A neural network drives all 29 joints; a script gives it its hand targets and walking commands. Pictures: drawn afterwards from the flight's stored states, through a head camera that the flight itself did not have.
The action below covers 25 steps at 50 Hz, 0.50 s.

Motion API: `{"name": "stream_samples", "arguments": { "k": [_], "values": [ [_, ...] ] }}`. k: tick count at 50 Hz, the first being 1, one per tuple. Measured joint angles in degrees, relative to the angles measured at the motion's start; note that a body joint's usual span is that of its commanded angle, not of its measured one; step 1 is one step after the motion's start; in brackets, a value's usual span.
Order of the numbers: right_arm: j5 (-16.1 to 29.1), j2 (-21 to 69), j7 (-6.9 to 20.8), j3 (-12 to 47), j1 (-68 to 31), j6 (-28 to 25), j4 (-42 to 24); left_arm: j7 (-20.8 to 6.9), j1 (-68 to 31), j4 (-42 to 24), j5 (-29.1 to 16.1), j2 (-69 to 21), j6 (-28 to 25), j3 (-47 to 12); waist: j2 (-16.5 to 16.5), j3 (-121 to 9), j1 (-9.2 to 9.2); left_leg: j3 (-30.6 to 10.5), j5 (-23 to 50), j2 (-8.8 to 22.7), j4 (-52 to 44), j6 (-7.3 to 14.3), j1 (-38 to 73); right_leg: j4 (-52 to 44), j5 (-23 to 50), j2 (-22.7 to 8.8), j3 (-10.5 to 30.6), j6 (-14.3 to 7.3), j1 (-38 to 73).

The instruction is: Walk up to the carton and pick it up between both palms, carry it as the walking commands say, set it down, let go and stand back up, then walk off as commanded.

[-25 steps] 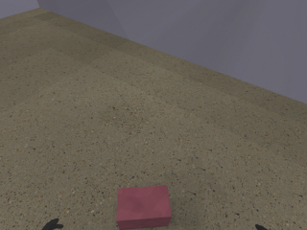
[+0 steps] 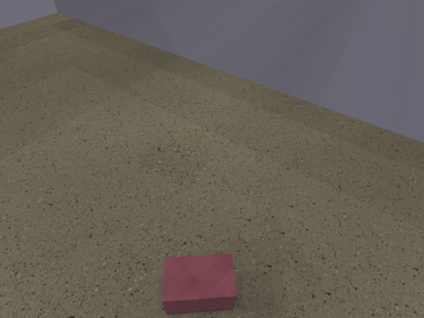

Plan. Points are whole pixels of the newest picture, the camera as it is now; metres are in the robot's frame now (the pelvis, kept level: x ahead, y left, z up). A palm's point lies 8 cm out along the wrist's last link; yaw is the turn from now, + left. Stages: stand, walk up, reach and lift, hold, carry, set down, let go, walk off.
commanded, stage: stand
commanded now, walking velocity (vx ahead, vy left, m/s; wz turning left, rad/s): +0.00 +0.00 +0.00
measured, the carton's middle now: (199, 284) +0.41 +0.04 -0.68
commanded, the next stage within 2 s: walk off in 0.58 s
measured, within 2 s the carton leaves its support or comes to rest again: neither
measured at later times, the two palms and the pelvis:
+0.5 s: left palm out of the picture +0.09 +0.31 -0.11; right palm out of the picture +0.09 -0.32 -0.10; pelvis +0.00 +0.00 +0.00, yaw +0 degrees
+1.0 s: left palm out of the picture +0.04 +0.29 -0.12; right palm out of the picture +0.05 -0.31 -0.12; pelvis -0.02 -0.01 -0.01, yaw +1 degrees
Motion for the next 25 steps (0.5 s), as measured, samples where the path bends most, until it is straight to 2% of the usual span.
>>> {"name": "stream_samples", "arguments": {
  "k": [25],
  "values": [
    [0.4,-0.7,0.1,0.3,-1.2,-0.1,2.3,-0.2,-1.6,2.7,-0.4,0.5,-0.2,-0.1,0.4,0.2,-0.19,-0.4,0.8,0.3,-1.1,-0.4,0.3,-1.1,0.8,0.2,-0.3,-0.3,0.3]
  ]
}}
